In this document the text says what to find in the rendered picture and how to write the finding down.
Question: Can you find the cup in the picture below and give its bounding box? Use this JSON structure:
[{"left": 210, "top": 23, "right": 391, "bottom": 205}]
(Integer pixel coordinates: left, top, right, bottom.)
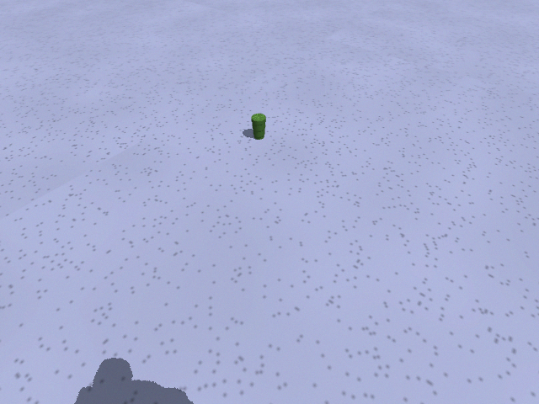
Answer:
[{"left": 251, "top": 114, "right": 266, "bottom": 140}]

